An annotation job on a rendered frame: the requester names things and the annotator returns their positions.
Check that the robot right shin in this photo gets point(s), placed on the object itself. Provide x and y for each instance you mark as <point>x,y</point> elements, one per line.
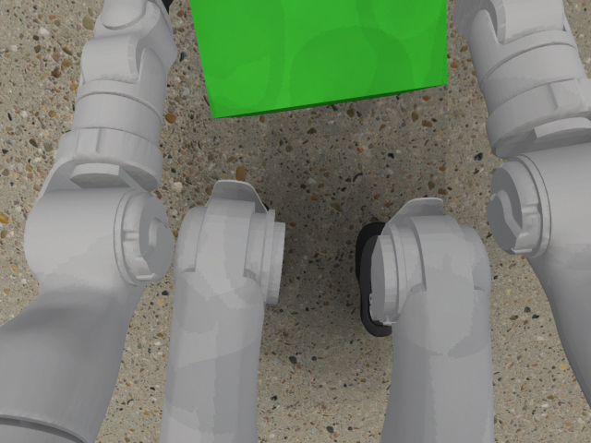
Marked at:
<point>477,252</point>

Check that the carton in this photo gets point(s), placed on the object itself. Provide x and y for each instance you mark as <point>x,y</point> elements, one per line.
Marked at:
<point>271,56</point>

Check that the robot right forearm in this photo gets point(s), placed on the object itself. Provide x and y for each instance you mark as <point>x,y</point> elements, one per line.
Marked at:
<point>530,73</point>

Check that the robot left upper arm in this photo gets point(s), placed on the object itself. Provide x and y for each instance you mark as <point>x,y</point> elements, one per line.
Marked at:
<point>92,251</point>

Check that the right robot foot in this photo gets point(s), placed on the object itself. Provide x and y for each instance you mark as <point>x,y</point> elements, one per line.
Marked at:
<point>365,244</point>

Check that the robot left forearm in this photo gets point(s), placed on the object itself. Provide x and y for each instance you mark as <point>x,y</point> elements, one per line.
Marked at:
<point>115,132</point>

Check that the robot right upper arm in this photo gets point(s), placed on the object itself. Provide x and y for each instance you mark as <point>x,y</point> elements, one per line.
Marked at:
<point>540,207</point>

